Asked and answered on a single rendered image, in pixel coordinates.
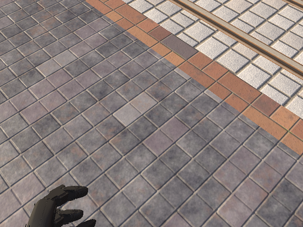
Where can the left robot hand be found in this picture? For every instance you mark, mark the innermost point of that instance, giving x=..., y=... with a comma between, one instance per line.
x=46, y=214

